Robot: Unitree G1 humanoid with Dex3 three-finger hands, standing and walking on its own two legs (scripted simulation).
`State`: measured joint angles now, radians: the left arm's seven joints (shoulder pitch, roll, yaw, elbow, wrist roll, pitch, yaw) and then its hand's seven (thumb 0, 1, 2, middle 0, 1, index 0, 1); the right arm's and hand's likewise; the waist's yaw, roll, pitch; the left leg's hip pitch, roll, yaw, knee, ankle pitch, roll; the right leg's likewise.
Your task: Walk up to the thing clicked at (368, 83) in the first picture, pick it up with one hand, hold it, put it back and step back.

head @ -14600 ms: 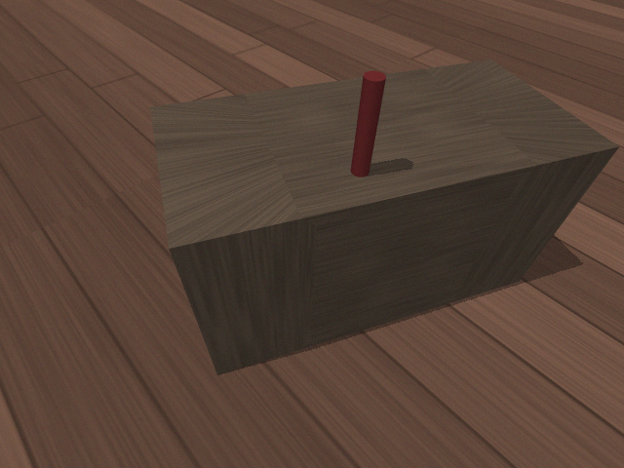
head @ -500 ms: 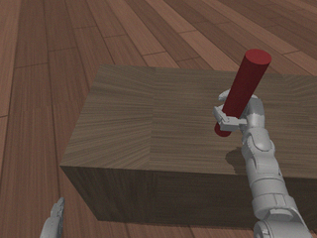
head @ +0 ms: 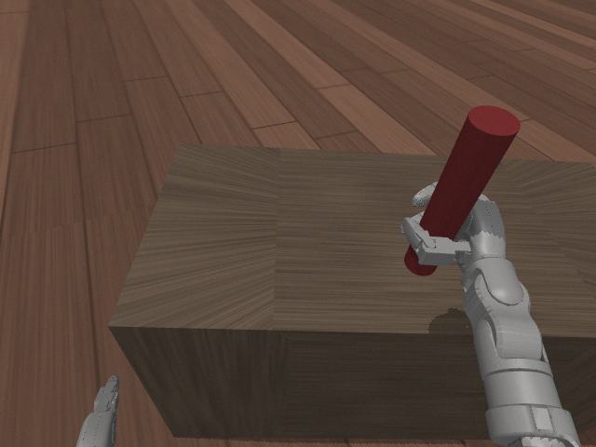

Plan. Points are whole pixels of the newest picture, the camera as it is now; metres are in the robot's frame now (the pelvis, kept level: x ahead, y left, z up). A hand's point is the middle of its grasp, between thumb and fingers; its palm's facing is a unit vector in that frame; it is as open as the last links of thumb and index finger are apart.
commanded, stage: lift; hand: right
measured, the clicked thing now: (448, 206) +0.36 -0.16 +0.19
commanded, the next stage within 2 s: hold in 0.28 s
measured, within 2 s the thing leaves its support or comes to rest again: neither
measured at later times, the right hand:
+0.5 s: hand (442, 225) +0.35 -0.16 +0.17, palm faces +0.03 +1.00 -0.04, open 6.1 cm
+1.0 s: hand (459, 225) +0.33 -0.16 +0.19, palm faces +0.02 +1.00 -0.05, open 6.1 cm
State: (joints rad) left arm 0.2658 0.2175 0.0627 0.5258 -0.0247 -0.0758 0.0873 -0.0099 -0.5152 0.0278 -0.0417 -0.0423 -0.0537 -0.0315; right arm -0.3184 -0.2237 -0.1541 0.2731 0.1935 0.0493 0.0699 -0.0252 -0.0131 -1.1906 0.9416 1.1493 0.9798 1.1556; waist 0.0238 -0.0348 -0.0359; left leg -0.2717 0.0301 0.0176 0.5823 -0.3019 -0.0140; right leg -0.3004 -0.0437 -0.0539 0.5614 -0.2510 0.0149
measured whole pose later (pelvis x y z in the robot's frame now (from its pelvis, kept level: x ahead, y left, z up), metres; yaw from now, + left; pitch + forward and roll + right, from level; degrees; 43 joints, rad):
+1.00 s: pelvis +0.01 +0.01 +0.01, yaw -1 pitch -3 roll +0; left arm 0.20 0.23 0.09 0.70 -0.03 -0.15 0.07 -0.01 -0.53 0.04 -0.05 -0.05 -0.05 -0.04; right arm -0.21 -0.26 -0.22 -0.02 0.23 0.29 0.15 -0.03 -0.01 -1.19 0.94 1.14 0.98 1.15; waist 0.00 -0.06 -0.02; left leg -0.17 0.03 0.04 0.50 -0.28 -0.01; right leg -0.21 -0.04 -0.03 0.47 -0.22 0.02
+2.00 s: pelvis +0.01 +0.01 +0.01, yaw -1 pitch -2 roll +0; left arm 0.19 0.23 0.11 0.73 -0.02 -0.17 0.07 -0.01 -0.54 0.05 -0.05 -0.05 -0.05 -0.05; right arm -0.18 -0.24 -0.21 -0.05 0.23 0.30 0.15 -0.03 -0.01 -1.19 0.94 1.14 0.98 1.15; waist 0.00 -0.06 -0.02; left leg -0.17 0.03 0.04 0.51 -0.29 -0.01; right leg -0.21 -0.04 -0.03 0.48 -0.23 0.02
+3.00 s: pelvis +0.00 +0.01 +0.01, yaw -1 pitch -3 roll +0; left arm 0.19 0.23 0.10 0.72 -0.02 -0.18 0.07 -0.01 -0.54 0.05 -0.05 -0.05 -0.05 -0.05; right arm -0.15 -0.23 -0.20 -0.02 0.22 0.25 0.14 -0.03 -0.01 -1.19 0.95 1.14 0.98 1.15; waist 0.01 -0.05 -0.01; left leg -0.17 0.03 0.04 0.50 -0.28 0.00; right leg -0.20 -0.04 -0.03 0.47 -0.21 0.03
